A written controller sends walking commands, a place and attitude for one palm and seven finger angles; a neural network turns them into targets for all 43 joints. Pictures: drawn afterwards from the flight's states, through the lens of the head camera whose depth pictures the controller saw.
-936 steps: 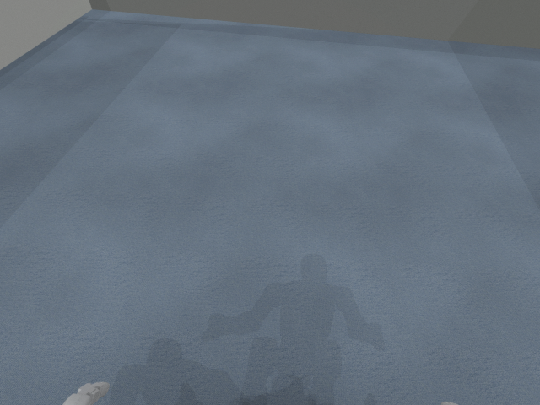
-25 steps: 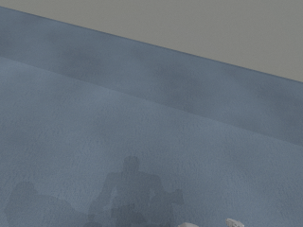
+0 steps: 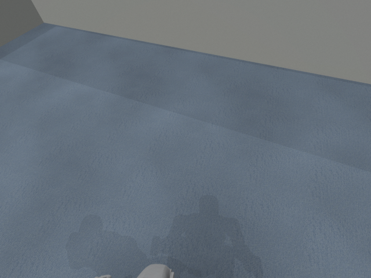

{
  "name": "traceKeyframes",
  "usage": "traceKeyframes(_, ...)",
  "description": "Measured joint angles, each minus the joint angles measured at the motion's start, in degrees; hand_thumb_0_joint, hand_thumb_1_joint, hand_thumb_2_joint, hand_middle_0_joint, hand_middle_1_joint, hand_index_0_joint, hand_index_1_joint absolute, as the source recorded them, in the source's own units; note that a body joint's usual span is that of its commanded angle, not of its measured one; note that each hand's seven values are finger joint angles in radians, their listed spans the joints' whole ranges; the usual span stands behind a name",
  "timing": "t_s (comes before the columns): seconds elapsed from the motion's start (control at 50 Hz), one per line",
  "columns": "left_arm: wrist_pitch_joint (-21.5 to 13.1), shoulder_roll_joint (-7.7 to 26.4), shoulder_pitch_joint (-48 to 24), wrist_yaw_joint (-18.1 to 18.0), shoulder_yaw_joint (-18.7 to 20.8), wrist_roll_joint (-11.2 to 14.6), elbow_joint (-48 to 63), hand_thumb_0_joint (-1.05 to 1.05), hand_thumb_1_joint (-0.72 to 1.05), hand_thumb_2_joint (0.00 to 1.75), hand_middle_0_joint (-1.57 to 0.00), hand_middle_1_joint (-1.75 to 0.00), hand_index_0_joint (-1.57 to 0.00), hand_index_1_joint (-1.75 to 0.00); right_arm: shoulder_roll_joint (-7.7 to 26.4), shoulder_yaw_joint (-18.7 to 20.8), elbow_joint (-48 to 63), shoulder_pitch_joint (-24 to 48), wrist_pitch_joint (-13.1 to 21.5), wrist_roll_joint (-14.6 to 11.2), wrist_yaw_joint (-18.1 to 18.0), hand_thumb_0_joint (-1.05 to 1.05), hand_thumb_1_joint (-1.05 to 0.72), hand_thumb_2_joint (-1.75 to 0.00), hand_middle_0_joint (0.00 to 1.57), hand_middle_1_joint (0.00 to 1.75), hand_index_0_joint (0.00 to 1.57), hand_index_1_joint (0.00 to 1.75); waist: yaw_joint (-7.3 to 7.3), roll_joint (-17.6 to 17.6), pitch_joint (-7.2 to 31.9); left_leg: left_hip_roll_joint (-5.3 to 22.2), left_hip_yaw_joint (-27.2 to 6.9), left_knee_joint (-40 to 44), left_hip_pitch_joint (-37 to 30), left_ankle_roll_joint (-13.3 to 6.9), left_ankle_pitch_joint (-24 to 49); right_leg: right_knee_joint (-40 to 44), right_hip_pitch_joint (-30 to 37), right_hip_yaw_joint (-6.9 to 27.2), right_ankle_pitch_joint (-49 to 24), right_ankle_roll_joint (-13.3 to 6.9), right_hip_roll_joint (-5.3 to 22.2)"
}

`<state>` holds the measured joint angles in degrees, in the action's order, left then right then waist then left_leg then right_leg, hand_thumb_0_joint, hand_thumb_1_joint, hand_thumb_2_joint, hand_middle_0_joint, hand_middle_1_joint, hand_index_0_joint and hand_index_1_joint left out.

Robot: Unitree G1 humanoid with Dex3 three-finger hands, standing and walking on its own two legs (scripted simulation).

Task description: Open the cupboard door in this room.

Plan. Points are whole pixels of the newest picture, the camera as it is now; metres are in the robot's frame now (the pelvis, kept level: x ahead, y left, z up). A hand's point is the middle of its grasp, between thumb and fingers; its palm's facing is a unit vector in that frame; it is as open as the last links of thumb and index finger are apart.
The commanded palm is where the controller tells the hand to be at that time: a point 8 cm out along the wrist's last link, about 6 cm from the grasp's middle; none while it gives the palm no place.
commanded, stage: turn or walk to find it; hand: left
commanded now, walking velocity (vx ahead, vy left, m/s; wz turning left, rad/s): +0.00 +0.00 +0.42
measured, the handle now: out of the picture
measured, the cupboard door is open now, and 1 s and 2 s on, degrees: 0 0 0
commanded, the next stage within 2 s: none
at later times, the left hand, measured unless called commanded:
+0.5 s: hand out of the picture -0.04 +0.27 -0.18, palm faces +0.27 -0.94 -0.23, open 7.4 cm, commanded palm none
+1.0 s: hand out of the picture -0.02 +0.20 -0.14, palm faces +0.40 -0.87 -0.28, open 7.4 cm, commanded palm none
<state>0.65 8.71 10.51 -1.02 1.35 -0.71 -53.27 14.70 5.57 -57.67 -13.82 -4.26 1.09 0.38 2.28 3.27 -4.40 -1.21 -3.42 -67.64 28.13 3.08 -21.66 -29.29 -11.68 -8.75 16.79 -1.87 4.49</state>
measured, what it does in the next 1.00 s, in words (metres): steps on the spot, turning left: left foot, then right foot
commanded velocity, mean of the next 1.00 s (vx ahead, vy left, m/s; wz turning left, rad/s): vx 0.00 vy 0.00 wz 0.42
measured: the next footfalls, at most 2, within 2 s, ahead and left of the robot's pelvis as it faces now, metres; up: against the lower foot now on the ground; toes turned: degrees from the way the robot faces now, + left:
left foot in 0.32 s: +0.00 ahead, +0.16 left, +0.00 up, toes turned +13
right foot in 0.84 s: +0.04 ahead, -0.08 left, +0.00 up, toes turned +16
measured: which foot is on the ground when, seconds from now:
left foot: up 0.00-0.30, down 0.32-0.86, up 0.88-1.00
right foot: down 0.00-0.32, up 0.34-0.82, down 0.84-1.00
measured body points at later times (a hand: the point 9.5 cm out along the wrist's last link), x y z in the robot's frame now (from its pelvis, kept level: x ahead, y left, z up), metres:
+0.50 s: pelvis -0.02 +0.06 +0.00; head +0.00 +0.09 +0.45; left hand -0.05 +0.32 -0.16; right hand +0.14 -0.16 -0.13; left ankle -0.04 +0.15 -0.74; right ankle -0.02 -0.09 -0.66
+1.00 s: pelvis -0.04 -0.01 +0.00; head +0.00 -0.04 +0.45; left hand -0.04 +0.25 -0.12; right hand +0.08 -0.24 -0.17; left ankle -0.11 +0.12 -0.66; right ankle +0.00 -0.09 -0.74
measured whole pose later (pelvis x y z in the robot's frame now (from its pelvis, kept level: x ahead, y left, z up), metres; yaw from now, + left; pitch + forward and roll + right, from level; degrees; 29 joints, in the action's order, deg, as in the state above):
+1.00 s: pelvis -0.04 -0.01 +0.00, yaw +24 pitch -1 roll +2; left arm 1.0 8.6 9.5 -1.2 1.7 -0.7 -53.2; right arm 14.2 5.6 -57.6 -14.4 -4.3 1.2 0.2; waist 2.3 3.3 -4.2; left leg -2.5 -3.2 -63.9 27.8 2.3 -23.3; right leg -29.8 -12.2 -7.4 16.6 -2.2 3.7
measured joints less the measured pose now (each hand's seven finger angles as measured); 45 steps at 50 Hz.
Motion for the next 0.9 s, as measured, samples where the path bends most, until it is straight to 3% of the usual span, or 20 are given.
traceKeyframes(0.14,-0.4,0.4,2.2,-0.2,0.5,-0.4,-1.1,0.0,0.91,0.9,-0.2,-0.3,-0.2,-0.3,-0.1,-0.4,-1.0,0.9,-0.5,0.0,0.0,0.01,-0.91,-0.9,0.2,0.3,0.19,0.29,-1.27,-1.6,-0.3,3.1,1.3,5.2,-2.8,1.5,-1.0,0.6,0.6,-3.8,-0.1,0.2,1.6)
traceKeyframes(0.26,0.0,2.3,3.7,0.1,1.1,-0.9,-2.3,0.0,0.91,0.9,-0.2,-0.3,-0.2,-0.3,-0.9,-1.6,0.2,4.6,0.5,-0.6,-0.1,0.01,-0.91,-0.9,0.2,0.3,0.19,0.29,-3.38,-3.7,-1.4,3.1,5.3,22.2,-9.1,0.6,-4.0,-2.5,-0.7,-6.1,1.0,1.7,3.9)
traceKeyframes(0.3,0.4,3.3,4.3,0.1,1.5,-0.8,-3.0,0.0,0.91,0.9,-0.2,-0.3,-0.2,-0.3,-1.1,-1.9,1.1,5.8,1.3,-0.7,-0.1,0.01,-0.91,-0.9,0.2,0.3,0.19,0.29,-3.66,-4.2,-1.3,2.8,6.7,29.9,-12.1,0.1,0.4,-4.8,-1.5,-7.1,2.1,2.7,4.7)
traceKeyframes(0.32,0.7,3.8,4.7,0.2,1.7,-0.5,-3.2,0.0,0.91,0.9,-0.2,-0.3,-0.2,-0.3,-1.2,-2.1,1.7,6.1,1.9,-0.7,0.0,0.01,-0.91,-0.9,0.2,0.3,0.19,0.29,-3.7,-4.4,-1.0,2.6,7.0,33.8,-13.7,-1.2,3.4,-6.9,-2.3,-7.4,3.0,3.3,5.1)
traceKeyframes(0.36,2.0,5.3,4.5,0.0,2.1,-0.2,-3.9,0.0,0.91,0.9,-0.2,-0.3,-0.2,-0.3,-2.3,-2.3,2.3,7.2,2.8,-0.5,0.0,0.0,-0.91,-0.9,0.2,0.3,0.19,0.29,-4.2,-6.4,-1.4,1.3,7.4,32.6,-13.2,-4.1,2.9,-14.4,-5.4,-3.6,10.0,4.6,5.2)
traceKeyframes(0.4,3.3,6.1,4.2,-0.2,2.4,-0.2,-4.6,0.0,0.91,0.9,-0.2,-0.3,-0.2,-0.3,-3.1,-2.8,2.9,7.6,3.3,-0.3,-0.2,0.0,-0.91,-0.9,0.2,0.3,0.19,0.29,-4.45,-6.8,-1.2,1.2,7.1,33.2,-13.7,-5.1,2.8,-22.6,-8.6,0.3,13.8,5.0,3.4)
traceKeyframes(0.46,3.7,6.3,3.0,0.2,2.5,-0.2,-4.9,0.01,0.91,0.9,-0.2,-0.3,-0.19,-0.3,-3.5,-3.3,3.3,7.4,3.4,-0.1,-0.9,0.0,-0.9,-0.9,0.2,0.3,0.2,0.29,-4.04,-5.9,-0.5,1.0,5.6,36.6,-14.9,-5.5,5.0,-30.2,-12.1,3.4,11.1,5.6,1.8)
traceKeyframes(0.54,2.9,6.1,1.2,0.6,2.4,-0.2,-3.7,0.01,0.91,0.9,-0.2,-0.3,-0.19,-0.3,-3.9,-3.6,3.1,6.6,3.5,-0.3,-1.0,0.0,-0.9,-0.9,0.2,0.3,0.2,0.3,-3.87,-5.2,-0.1,0.0,4.1,40.7,-15.9,-6.0,7.9,-32.7,-14.3,6.1,6.8,6.4,1.4)
traceKeyframes(0.68,2.9,5.2,-1.5,0.3,2.1,-0.1,-1.9,0.0,0.91,0.9,-0.2,-0.3,-0.19,-0.3,-4.5,-3.1,2.7,3.9,3.2,-0.1,-0.8,0.0,-0.9,-0.9,0.2,0.3,0.2,0.3,-2.19,-4.3,0.4,-1.2,1.8,42.2,-15.2,-5.7,9.8,-26.6,-12.8,7.6,7.0,7.0,0.6)
traceKeyframes(0.78,2.4,3.8,-3.5,0.2,1.6,0.3,-0.6,0.0,0.91,0.9,-0.2,-0.3,-0.19,-0.3,-3.9,-2.4,2.0,1.9,2.5,0.2,-0.7,0.0,-0.9,-0.9,0.2,0.3,0.2,0.3,-0.44,-2.8,0.1,-1.8,-0.3,40.5,-12.7,-4.5,10.0,-15.5,-8.5,7.2,8.0,6.2,-1.3)
traceKeyframes(0.82,1.7,3.3,-4.0,0.3,1.3,0.5,0.0,0.0,0.91,0.9,-0.2,-0.3,-0.19,-0.3,-3.5,-2.0,1.7,0.9,2.2,0.1,-0.7,0.0,-0.9,-0.9,0.2,0.3,0.2,0.3,-0.07,-2.2,0.1,-2.2,-1.3,39.0,-11.3,-3.7,9.8,-8.2,-5.5,6.8,4.6,5.8,-2.1)
traceKeyframes(0.86,0.7,2.2,-4.0,0.1,1.0,0.3,0.2,0.0,0.91,0.9,-0.2,-0.3,-0.19,-0.3,-2.6,-1.5,1.2,0.2,1.9,-0.3,-0.6,0.0,-0.9,-0.9,0.2,0.3,0.2,0.3,-0.01,-0.5,0.0,-1.9,-2.5,35.9,-9.5,-3.0,8.7,-2.6,-3.0,5.4,0.3,3.7,-3.0)
traceKeyframes(0.9,0.2,1.2,-3.4,0.1,0.4,0.0,0.5,0.0,0.91,0.9,-0.2,-0.3,-0.2,-0.3,-1.8,-0.9,0.7,-0.2,1.1,-0.4,-0.7,0.0,-0.9,-0.9,0.2,0.3,0.2,0.3,0.28,0.5,-0.2,-2.4,-2.4,26.8,-6.5,-2.3,-0.5,-3.3,-2.7,3.8,0.6,1.0,-2.8)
